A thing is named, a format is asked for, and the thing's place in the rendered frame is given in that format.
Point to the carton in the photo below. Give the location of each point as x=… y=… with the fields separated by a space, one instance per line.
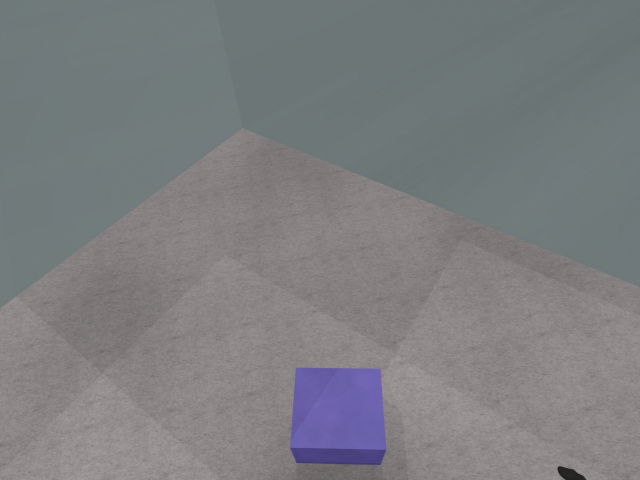
x=338 y=416

